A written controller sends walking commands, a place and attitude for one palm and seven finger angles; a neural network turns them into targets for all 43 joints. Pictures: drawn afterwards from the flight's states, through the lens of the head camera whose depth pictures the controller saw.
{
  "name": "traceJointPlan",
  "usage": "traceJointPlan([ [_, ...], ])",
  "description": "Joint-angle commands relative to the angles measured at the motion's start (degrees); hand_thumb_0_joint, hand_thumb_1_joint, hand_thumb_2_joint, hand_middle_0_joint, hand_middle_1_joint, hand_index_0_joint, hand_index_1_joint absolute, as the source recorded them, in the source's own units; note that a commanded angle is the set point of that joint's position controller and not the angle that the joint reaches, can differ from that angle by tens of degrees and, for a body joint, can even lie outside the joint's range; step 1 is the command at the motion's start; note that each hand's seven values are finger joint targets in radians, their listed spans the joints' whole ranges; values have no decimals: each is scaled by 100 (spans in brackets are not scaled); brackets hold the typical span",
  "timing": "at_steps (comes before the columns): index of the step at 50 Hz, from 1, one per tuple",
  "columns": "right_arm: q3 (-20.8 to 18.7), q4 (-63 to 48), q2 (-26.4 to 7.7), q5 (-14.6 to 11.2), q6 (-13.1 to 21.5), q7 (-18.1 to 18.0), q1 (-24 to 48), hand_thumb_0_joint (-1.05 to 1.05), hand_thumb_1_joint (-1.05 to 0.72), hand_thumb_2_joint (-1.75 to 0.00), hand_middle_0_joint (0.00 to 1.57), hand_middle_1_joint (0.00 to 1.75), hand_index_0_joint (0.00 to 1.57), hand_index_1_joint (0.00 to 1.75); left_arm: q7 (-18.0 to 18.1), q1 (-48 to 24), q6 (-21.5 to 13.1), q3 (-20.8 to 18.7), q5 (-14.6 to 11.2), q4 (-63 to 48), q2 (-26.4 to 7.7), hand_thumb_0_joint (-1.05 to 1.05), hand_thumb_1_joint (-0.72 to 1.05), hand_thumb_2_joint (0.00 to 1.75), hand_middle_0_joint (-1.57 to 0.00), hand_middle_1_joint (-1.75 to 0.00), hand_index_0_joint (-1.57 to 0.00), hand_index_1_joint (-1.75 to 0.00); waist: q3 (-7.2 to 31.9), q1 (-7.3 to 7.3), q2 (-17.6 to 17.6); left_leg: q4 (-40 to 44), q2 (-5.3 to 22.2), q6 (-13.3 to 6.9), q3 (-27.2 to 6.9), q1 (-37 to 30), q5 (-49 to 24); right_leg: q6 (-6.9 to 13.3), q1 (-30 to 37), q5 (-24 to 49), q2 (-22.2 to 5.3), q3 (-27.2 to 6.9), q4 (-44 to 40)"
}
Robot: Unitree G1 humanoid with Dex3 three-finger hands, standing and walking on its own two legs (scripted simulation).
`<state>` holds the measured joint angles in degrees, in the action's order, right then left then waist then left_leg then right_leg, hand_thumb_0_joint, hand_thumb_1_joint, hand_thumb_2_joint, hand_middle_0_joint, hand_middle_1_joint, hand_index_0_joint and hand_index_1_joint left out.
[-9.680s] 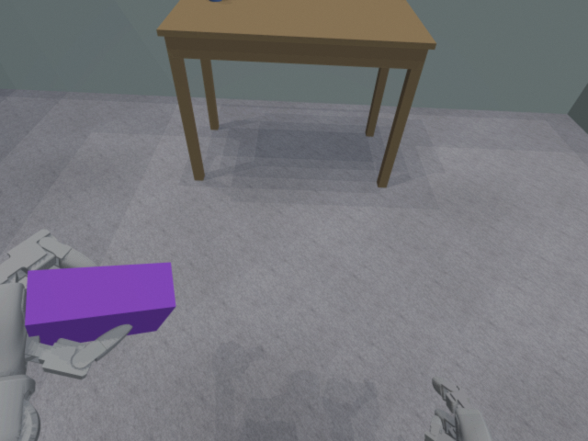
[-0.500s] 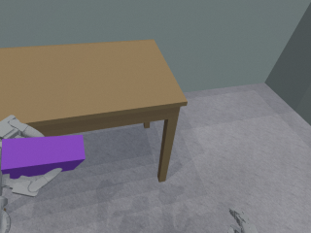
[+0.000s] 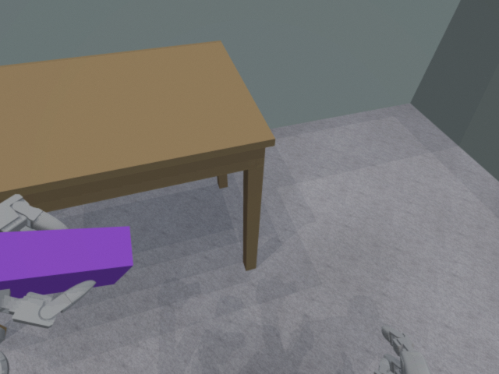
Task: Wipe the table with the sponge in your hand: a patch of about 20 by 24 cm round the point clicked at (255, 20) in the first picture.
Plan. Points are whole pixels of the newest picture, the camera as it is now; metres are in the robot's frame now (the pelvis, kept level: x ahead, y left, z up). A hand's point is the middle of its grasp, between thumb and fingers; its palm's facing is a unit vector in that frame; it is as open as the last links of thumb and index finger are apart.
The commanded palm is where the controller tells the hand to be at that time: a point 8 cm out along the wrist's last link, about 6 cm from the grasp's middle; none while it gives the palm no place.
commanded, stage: look again from close up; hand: left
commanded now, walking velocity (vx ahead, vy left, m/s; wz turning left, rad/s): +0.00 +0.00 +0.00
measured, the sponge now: (86, 260) +0.22 +0.22 +0.14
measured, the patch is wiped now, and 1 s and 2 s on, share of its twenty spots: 0.00 0.00 0.00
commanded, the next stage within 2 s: shuffle to correct the standing spot in 0.32 s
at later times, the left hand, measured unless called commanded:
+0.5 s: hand (4, 272) +0.19 +0.29 +0.16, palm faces +0.40 -0.83 -0.40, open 9.4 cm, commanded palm +0.13 +0.30 +0.18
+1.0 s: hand (40, 195) +0.29 +0.29 +0.17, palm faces +0.27 -0.88 -0.40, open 9.4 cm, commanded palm +0.22 +0.35 +0.18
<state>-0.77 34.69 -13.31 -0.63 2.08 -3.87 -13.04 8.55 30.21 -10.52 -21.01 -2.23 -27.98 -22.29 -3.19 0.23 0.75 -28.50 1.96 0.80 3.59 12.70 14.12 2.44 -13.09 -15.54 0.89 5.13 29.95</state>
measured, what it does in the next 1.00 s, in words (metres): lifts its right foot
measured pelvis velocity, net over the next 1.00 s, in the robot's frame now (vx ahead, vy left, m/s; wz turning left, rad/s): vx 0.05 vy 0.08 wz -0.07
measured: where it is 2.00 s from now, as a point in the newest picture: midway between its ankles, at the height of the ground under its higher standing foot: outside the picture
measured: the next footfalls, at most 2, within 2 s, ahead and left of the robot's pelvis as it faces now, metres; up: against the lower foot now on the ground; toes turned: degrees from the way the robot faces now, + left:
left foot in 1.16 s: +0.21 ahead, +0.33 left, +0.00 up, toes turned +0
right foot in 1.30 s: +0.10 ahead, +0.03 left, +0.00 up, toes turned -9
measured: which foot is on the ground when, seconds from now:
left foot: down 0.00-0.94, up 0.96-1.00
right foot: down 0.00-1.00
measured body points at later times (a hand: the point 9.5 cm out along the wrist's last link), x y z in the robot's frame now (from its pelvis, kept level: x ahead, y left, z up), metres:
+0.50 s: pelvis -0.03 +0.02 +0.00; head -0.02 +0.05 +0.45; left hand +0.17 +0.33 +0.18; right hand +0.13 -0.19 -0.07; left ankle +0.01 +0.12 -0.74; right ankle +0.01 -0.07 -0.73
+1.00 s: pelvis +0.05 +0.08 -0.01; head +0.08 +0.09 +0.44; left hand +0.27 +0.33 +0.19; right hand +0.21 -0.16 -0.09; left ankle +0.02 +0.15 -0.69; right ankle +0.03 -0.03 -0.74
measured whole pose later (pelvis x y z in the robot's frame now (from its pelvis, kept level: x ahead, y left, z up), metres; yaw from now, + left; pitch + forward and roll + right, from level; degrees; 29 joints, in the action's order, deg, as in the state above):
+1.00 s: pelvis +0.05 +0.08 -0.01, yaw -4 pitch -1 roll -2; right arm 1.3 32.1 -12.8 0.6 6.4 1.9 -11.6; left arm 5.8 23.1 -14.2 -19.8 -2.2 -30.6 -22.5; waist -4.4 0.0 -0.1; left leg -58.1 -2.6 -1.2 1.0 23.7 25.7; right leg 2.0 -14.2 -19.6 0.0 7.1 34.5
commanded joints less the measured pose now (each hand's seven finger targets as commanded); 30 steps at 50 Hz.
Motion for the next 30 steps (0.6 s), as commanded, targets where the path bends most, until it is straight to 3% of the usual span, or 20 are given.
traceJointPlan([
  [1, -98, -929, -504, 34, 452, -55, 632, 0, -90, -90, 20, 30, 20, 30, 104, -1005, -472, -330, 90, -1423, -732, 0, 10, 130, -120, -160, -120, -160, 508, -84, -982, 790, 921, -309, -747, 663, -802, -281, 596, 530, -395, -535, -281],
  [2, -431, -637, -742, 328, 902, -11, -356, 0, -90, -90, 20, 30, 20, 30, 3, -6014, -931, -3685, 804, -1675, -5088, 0, 10, 130, -120, -160, -120, -160, 130, -501, 242, -587, 479, -386, -119, 1005, -891, -373, -46, 1441, -725, -1364, -1232],
  [3, -136, -547, -116, 123, 924, 101, 136, 0, -90, -90, 20, 30, 20, 30, -248, -3190, -590, -1243, 292, 865, -1748, 0, 10, 130, -120, -160, -120, -160, 982, -191, 591, -822, -272, -176, -279, 395, -409, 235, 231, 2255, -1247, -1905, -992],
  [4, -210, -1001, -373, -6, 980, 109, 311, 0, -90, -90, 20, 30, 20, 30, -212, -2411, -681, -865, 138, 22, -1309, 0, 10, 130, -120, -160, -120, -160, 547, -346, 538, -724, -264, -115, -133, 371, -82, -62, 349, 3097, -1321, -2066, -1287],
  [5, -222, -892, -495, -24, 1044, 138, 218, 0, -90, -90, 20, 30, 20, 30, -210, -2141, -688, -587, 64, 285, -1004, 0, 10, 130, -120, -160, -120, -160, 972, -284, 216, -329, -208, -182, -223, 329, 92, -79, 888, 2826, -1394, -1750, -1060],
  [6, -198, -974, -416, -83, 1118, 208, 350, 0, -90, -90, 20, 30, 20, 30, -241, -1984, -781, -182, -45, -46, -551, 0, 10, 130, -120, -160, -120, -160, 1120, -296, -481, 86, -234, -215, -200, -60, -133, -122, 810, 2190, -1248, -1632, -961],
  [8, -169, -940, -498, -14, 1133, 308, 399, 0, -90, -90, 20, 30, 20, 30, -208, -1539, -844, -64, -74, -803, -601, 0, 10, 130, -120, -160, -120, -160, 1238, -330, -468, 356, -106, -266, -438, -315, -556, -257, 668, 818, -915, -1326, -999],
  [9, -175, -952, -528, 0, 1145, 332, 436, 0, -90, -90, 20, 30, 20, 30, -216, -1316, -834, -32, -74, -903, -594, 0, 10, 130, -120, -160, -120, -160, 1183, -341, -137, 419, -49, -302, -566, -299, -551, -285, 561, 293, -793, -1291, -1083],
  [11, -121, -996, -504, 25, 1131, 301, 581, 0, -90, -90, 20, 30, 20, 30, -182, -823, -745, -299, -93, -836, -826, 0, 10, 130, -120, -160, -120, -160, 739, -318, -113, 623, 24, -320, -612, -156, 268, -163, 41, -903, -682, -1270, -1388],
  [12, -70, -1062, -475, 32, 1098, 281, 582, 0, -90, -90, 20, 30, 20, 30, -181, -842, -734, -367, -70, -873, -883, 0, 10, 130, -120, -160, -120, -160, 602, -281, 172, 720, 27, -319, -690, 158, 613, -132, 38, -1330, -652, -1146, -1448],
  [14, -40, -1093, -490, 52, 1046, 221, 595, 0, -90, -90, 20, 30, 20, 30, -164, -956, -701, -673, -70, -791, -1112, 0, 10, 130, -120, -160, -120, -160, 301, -246, 283, 704, -62, -264, -653, 341, 847, -101, -277, -1894, -583, -1178, -1671],
  [15, -30, -1085, -486, 61, 1029, 192, 589, 0, -90, -90, 20, 30, 20, 30, -164, -1053, -695, -746, -63, -725, -1160, 0, 10, 130, -120, -160, -120, -160, 182, -224, 234, 699, -67, -261, -669, 333, 899, -86, -453, -2020, -569, -1178, -1731],
  [16, -34, -1071, -525, 76, 999, 159, 628, 0, -90, -90, 20, 30, 20, 30, -141, -1294, -699, -991, -59, -857, -1393, 0, 10, 130, -120, -160, -120, -160, 190, -191, -139, 861, -23, -237, -700, 220, 854, -81, -524, -1915, -465, -1083, -1603],
  [18, -10, -1074, -511, 70, 979, 140, 570, 0, -90, -90, 20, 30, 20, 30, -153, -1529, -705, -820, -60, -779, -1166, 0, 10, 130, -120, -160, -120, -160, 288, -172, -529, 1293, 204, -310, -1001, 470, 957, -134, -8, -1083, -214, -842, -1075],
  [21, 14, -1116, -482, 80, 1069, 141, 633, 0, -90, -90, 20, 30, 20, 30, -201, -1884, -740, -682, -39, -909, -1070, 0, 10, 130, -120, -160, -120, -160, 486, -212, -1018, 1587, 354, -369, -1010, 669, 1257, -190, 572, -455, -109, -690, -665],
  [22, 12, -1098, -516, 87, 1111, 155, 611, 0, -90, -90, 20, 30, 20, 30, -213, -1870, -749, -581, 16, -868, -977, 0, 10, 130, -120, -160, -120, -160, 536, -232, -1029, 1599, 364, -390, -994, 778, 1377, -178, 765, -322, -111, -649, -562],
  [24, -12, -1115, -537, 103, 1176, 214, 596, 0, -90, -90, 20, 30, 20, 30, -244, -1753, -750, -311, 76, -1037, -765, 0, 10, 130, -120, -160, -120, -160, 749, -248, -875, 1325, 210, -405, -798, 669, 1378, -134, 877, -278, -163, -762, -684],
  [26, -16, -1126, -541, 149, 1211, 264, 614, 0, -90, -90, 20, 30, 20, 30, -267, -1522, -706, -157, 69, -1007, -632, 0, 10, 130, -120, -160, -120, -160, 703, -226, -397, 893, -46, -349, -577, 399, 1239, -47, 459, -888, -306, -1133, -1205],
  [28, -34, -1072, -574, 179, 1166, 288, 531, 0, -90, -90, 20, 30, 20, 30, -260, -1522, -646, -56, 105, -1038, -597, 0, 10, 130, -120, -160, -120, -160, 519, -175, -1, 301, -266, -266, -467, 336, 1181, 111, -70, -1910, -593, -1669, -1673],
  [30, -62, -998, -610, 190, 1090, 291, 458, 0, -90, -90, 20, 30, 20, 30, -234, -1540, -594, -134, 107, -997, -665, 0, 10, 130, -120, -160, -120, -160, 397, -133, 389, -444, -330, -225, -381, 199, 828, 332, -565, -2362, -978, -2122, -1872],
])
